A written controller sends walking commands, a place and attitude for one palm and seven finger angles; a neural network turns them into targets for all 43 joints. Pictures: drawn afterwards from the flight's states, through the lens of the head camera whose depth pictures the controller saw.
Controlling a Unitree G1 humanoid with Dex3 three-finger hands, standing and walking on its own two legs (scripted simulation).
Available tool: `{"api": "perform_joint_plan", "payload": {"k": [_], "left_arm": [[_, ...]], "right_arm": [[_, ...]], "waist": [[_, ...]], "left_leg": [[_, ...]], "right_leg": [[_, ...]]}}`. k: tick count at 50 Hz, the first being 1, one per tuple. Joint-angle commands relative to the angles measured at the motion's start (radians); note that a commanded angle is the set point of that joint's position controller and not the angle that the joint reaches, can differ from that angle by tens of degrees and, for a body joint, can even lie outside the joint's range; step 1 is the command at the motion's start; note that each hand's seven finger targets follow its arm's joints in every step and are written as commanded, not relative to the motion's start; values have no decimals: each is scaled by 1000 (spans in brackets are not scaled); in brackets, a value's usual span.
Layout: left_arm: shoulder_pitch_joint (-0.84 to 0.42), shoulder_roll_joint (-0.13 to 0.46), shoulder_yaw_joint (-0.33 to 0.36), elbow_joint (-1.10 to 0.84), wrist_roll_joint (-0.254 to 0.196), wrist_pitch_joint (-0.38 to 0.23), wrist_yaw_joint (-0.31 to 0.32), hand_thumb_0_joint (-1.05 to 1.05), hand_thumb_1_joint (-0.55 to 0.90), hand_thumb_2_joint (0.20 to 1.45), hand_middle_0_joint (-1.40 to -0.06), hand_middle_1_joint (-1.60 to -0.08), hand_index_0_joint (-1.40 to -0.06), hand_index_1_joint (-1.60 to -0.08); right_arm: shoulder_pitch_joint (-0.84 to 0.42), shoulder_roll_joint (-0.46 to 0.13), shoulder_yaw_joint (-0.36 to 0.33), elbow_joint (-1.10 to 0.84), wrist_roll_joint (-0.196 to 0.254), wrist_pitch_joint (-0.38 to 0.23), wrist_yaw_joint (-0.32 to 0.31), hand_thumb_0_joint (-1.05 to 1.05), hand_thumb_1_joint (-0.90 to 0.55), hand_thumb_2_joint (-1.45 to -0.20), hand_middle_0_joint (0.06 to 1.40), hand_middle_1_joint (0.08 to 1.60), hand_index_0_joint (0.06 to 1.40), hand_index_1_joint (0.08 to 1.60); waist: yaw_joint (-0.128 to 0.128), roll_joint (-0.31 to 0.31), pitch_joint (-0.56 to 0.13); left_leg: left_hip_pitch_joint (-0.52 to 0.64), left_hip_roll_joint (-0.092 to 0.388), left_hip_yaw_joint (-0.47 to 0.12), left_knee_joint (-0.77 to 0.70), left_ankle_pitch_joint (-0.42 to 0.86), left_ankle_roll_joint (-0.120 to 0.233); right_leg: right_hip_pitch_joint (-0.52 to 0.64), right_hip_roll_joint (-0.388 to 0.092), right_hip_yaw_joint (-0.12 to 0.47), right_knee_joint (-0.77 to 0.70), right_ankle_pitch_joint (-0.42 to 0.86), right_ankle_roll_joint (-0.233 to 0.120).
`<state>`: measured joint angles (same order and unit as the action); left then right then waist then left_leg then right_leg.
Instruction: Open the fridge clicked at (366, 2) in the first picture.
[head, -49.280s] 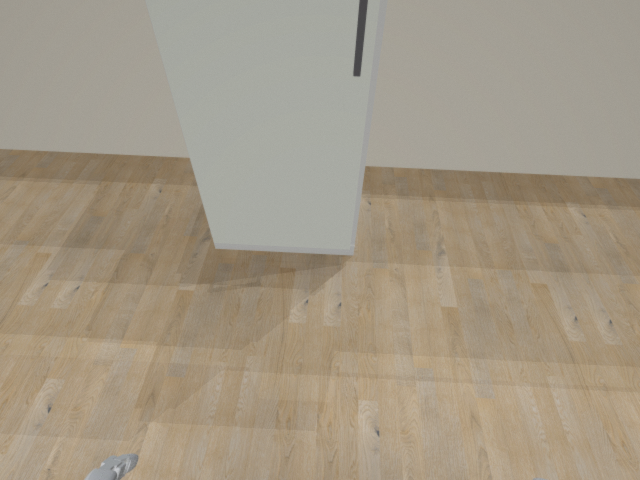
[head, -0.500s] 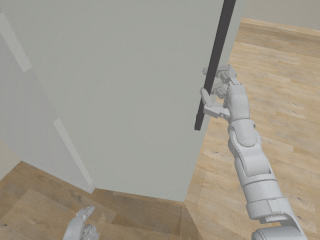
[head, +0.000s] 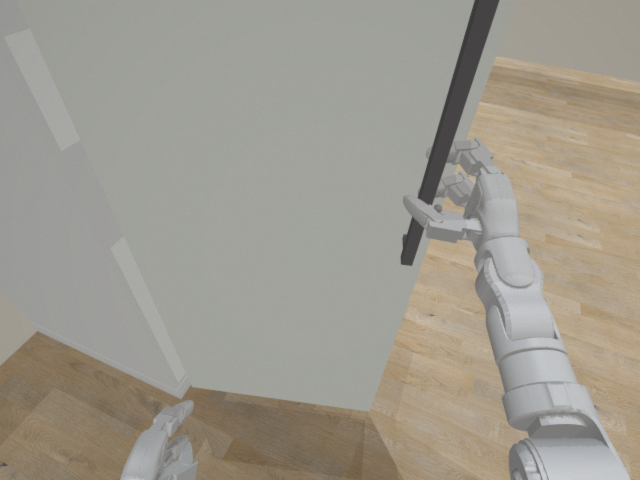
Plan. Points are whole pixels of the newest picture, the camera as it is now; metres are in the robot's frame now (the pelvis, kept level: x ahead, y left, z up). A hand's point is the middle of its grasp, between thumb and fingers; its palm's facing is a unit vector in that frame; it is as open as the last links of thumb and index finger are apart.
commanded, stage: loosen the grip on the handle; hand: right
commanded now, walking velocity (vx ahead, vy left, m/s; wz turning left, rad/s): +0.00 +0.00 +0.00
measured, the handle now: (448, 109) +0.45 -0.09 +0.28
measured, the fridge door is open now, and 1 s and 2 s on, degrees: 75 73 73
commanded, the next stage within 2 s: slip the hand off the handle in 0.36 s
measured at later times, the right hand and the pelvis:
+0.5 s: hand (432, 215) +0.40 -0.09 +0.16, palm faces -0.11 +0.98 -0.17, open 14.7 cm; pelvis +0.02 +0.04 +0.00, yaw -1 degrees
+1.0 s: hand (492, 231) +0.39 -0.17 +0.16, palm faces -0.12 +0.98 -0.18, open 14.7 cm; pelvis +0.02 +0.00 +0.00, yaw -2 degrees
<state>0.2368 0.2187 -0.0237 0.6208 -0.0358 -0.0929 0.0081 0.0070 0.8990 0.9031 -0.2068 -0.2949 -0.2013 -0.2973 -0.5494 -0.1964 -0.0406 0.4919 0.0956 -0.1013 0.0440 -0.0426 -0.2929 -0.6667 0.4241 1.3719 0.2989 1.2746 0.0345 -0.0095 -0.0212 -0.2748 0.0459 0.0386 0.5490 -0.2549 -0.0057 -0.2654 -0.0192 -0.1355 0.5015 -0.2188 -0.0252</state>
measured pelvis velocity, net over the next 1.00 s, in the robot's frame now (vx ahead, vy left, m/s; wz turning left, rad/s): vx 0.02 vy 0.00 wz -0.03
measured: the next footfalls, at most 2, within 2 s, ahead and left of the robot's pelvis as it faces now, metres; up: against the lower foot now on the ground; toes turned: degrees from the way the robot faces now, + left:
none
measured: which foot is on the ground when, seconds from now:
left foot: down 0.00-1.00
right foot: down 0.00-1.00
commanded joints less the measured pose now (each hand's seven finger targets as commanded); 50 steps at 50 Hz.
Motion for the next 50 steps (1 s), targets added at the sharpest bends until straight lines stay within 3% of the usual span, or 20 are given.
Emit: {"api": "perform_joint_plan", "payload": {"k": [1, 4, 6, 8, 9, 11, 15, 19, 21, 22, 23, 25, 26, 29, 31, 32, 36, 41, 45, 50], "left_arm": [[-70, 154, 55, -132, -6, -66, -4, 0, 900, 900, -200, -300, -200, -300], [-73, 147, 48, -131, -13, -83, -5, 0, 900, 900, -200, -300, -200, -300], [-66, 154, 56, -119, -13, -81, -1, 0, 900, 900, -200, -300, -200, -300], [-65, 147, 52, -122, -15, -86, 2, 0, 900, 900, -200, -300, -200, -300], [-46, 158, 49, -90, -17, -78, 12, 0, 900, 900, -200, -300, -200, -300], [-39, 160, 54, -82, -21, -72, 17, 0, 900, 900, -200, -300, -200, -300], [-42, 153, 58, -84, -17, -78, 15, 0, 900, 900, -200, -300, -200, -300], [-41, 157, 61, -93, -16, -74, 6, 0, 900, 900, -200, -300, -200, -300], [-40, 165, 64, -96, -12, -66, 6, 0, 900, 900, -200, -300, -200, -300], [-42, 160, 62, -100, -13, -64, 2, 0, 900, 900, -200, -300, -200, -300], [-28, 160, 58, -80, -14, -58, 5, 0, 900, 900, -200, -300, -200, -300], [-24, 164, 61, -83, -11, -51, 6, 0, 900, 900, -200, -300, -200, -300], [-27, 173, 65, -78, -7, -41, 9, 0, 900, 900, -200, -300, -200, -300], [-35, 155, 60, -101, -6, -37, 6, 0, 900, 900, -200, -300, -200, -300], [-32, 167, 61, -101, -5, -24, 11, 0, 900, 900, -200, -300, -200, -300], [-39, 160, 57, -113, -6, -24, 10, 0, 900, 900, -200, -300, -200, -300], [-48, 163, 58, -133, -8, -21, 14, 0, 900, 900, -200, -300, -200, -300], [-43, 164, 59, -131, -16, -23, 20, 0, 900, 900, -200, -300, -200, -300], [-39, 164, 54, -125, -20, -30, 31, 0, 900, 900, -200, -300, -200, -300], [-31, 174, 50, -107, -15, -36, 46, 0, 900, 900, -200, -300, -200, -300]], "right_arm": [[-357, -118, -33, -195, -12, -218, 17, 0, 550, -200, 423, 1367, 423, 1367], [-408, -104, 30, -235, -23, -275, 41, 0, 550, -200, 383, 1317, 383, 1317], [-390, -196, -34, -253, -28, -275, 48, 0, 550, -200, 357, 1283, 357, 1283], [-353, -206, -32, -275, -24, -262, 69, 0, 550, -200, 330, 1250, 330, 1250], [-412, -265, -70, -187, -20, -246, 71, 0, 550, -200, 317, 1233, 317, 1233], [-416, -265, -79, -187, 1, -232, 82, 0, 550, -200, 290, 1200, 290, 1200], [-322, -226, -85, -252, 47, -218, 118, 0, 550, -200, 250, 1150, 250, 1150], [-250, -222, -118, -275, 74, -214, 136, 0, 550, -200, 250, 1150, 250, 1150], [-224, -265, -161, -271, 70, -219, 131, 0, 550, -200, 250, 1150, 250, 1150], [-235, -237, -133, -281, 64, -226, 132, 0, 550, -200, 250, 1150, 250, 1150], [-347, -239, -106, -239, 51, -233, 127, 0, 550, -200, 250, 1150, 250, 1150], [-345, -282, -146, -206, 41, -244, 120, 0, 550, -200, 250, 1150, 250, 1150], [-354, -346, -196, -212, 32, -251, 112, 0, 550, -200, 250, 1150, 250, 1150], [-320, -310, -180, -235, 35, -258, 131, 0, 550, -200, 250, 1150, 250, 1150], [-276, -367, -246, -213, 50, -244, 140, 0, 550, -200, 250, 1150, 250, 1150], [-279, -332, -223, -237, 61, -243, 153, 0, 550, -200, 250, 1150, 250, 1150], [-216, -336, -238, -269, 82, -243, 191, 0, 550, -200, 250, 1150, 250, 1150], [-251, -285, -162, -294, 89, -241, 239, 0, 550, -200, 250, 1150, 250, 1150], [-286, -264, -122, -312, 96, -230, 258, 0, 550, -200, 250, 1150, 250, 1150], [-360, -326, -180, -281, 96, -223, 234, 0, 550, -200, 250, 1150, 250, 1150]], "waist": [[-6, 217, -157], [-3, 108, -149], [-18, 22, -179], [-26, 14, -205], [8, 63, -164], [15, 101, -152], [-20, 62, -282], [-32, 105, -297], [-36, 147, -274], [-30, 131, -269], [9, 131, -217], [0, 122, -208], [-9, 94, -226], [-31, 20, -323], [-40, 65, -341], [-39, 60, -354], [-45, 86, -329], [-7, 41, -248], [5, -27, -254], [4, -12, -266]], "left_leg": [[-65, -58, -5, -94, -46, 26], [-70, -50, -42, -111, -89, 27], [-32, -43, -61, -120, -57, 28], [20, -37, -80, -135, -4, 28], [1, -35, -94, -153, -19, 18], [23, -24, -118, -176, -31, 5], [129, -17, -110, -136, 196, 2], [163, -11, -92, -102, 395, -22], [156, -10, -89, -96, 408, -33], [141, -13, -85, -91, 413, -31], [78, -23, -79, -100, 349, -26], [53, -26, -93, -109, 257, -20], [69, -24, -97, -100, 273, -19], [110, -29, -75, -64, 347, 2], [147, -30, -69, -54, 402, -3], [160, -27, -69, -51, 435, -5], [146, -38, -48, -45, 469, 1], [22, -55, -30, -65, 341, 11], [-42, -61, -12, -66, 217, 25], [-79, -64, 2, -62, 116, 32]], "right_leg": [[77, -32, 126, -85, -102, 5], [58, -7, 87, -60, -123, -5], [74, 1, 74, -47, -84, -7], [69, 11, 64, -38, -29, -10], [28, 15, 63, -29, -46, -11], [3, 17, 66, -30, -46, -11], [40, 30, 63, -26, 74, -10], [35, 37, 63, -21, 134, -10], [21, 36, 64, -17, 129, -15], [25, 40, 61, -15, 134, -17], [20, 37, 63, -9, 111, -17], [9, 34, 66, -1, 77, -18], [17, 36, 65, 5, 91, -21], [56, 39, 66, 10, 155, -16], [48, 34, 68, 11, 183, -17], [47, 38, 65, 9, 193, -17], [62, 28, 66, 10, 232, -19], [100, 14, 80, 15, 198, -19], [140, 7, 109, 11, 162, -8], [149, -5, 146, -1, 113, 0]]}}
